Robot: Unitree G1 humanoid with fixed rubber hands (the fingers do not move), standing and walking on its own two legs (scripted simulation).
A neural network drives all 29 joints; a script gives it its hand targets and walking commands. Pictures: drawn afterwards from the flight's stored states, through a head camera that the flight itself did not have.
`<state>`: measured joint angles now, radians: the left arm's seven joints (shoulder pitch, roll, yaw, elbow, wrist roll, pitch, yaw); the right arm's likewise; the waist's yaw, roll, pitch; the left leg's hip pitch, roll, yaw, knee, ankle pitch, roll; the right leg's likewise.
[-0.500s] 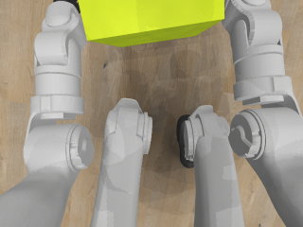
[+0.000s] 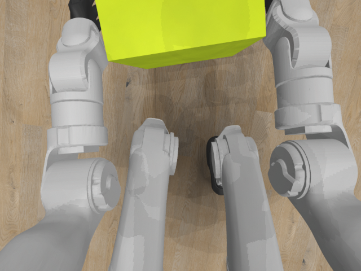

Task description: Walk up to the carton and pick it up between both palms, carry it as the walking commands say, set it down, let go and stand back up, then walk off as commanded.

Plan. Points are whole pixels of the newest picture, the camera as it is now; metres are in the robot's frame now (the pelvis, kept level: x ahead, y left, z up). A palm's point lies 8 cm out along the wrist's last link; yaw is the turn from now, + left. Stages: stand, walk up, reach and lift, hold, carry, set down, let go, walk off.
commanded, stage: reach and lift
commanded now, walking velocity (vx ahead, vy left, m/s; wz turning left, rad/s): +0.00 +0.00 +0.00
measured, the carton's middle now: out of the picture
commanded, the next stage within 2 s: none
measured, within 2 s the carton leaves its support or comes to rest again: neither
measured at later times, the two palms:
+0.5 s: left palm (66, 14) +0.49 +0.20 -0.06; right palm out of the picture +0.54 -0.09 -0.03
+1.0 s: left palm (34, 7) +0.47 +0.20 +0.02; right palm out of the picture +0.52 -0.10 +0.05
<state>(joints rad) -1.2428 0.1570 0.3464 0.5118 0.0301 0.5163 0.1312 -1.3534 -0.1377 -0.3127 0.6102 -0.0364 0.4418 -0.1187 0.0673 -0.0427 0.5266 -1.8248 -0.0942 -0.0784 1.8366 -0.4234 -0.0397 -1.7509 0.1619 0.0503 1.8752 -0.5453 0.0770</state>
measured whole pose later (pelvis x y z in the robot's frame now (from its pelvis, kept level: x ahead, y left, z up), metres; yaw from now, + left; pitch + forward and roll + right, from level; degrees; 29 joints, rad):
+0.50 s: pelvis -0.01 +0.00 +0.05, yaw +1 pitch +19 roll -3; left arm -1.18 0.13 0.33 0.50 0.02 0.52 0.14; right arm -1.28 -0.13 -0.30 0.61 -0.05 0.44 -0.10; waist 0.05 -0.02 0.53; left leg -1.61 -0.11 -0.09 1.67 -0.39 -0.04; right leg -1.53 0.16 0.07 1.70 -0.51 0.08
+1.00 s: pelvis +0.00 -0.01 +0.11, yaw +2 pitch +14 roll -1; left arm -1.06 0.10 0.35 0.48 0.02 0.50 0.14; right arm -1.17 -0.07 -0.31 0.58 -0.06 0.43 -0.11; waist 0.05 -0.03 0.52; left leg -1.34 -0.11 -0.11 1.46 -0.37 -0.05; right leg -1.28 0.15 0.09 1.51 -0.47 0.05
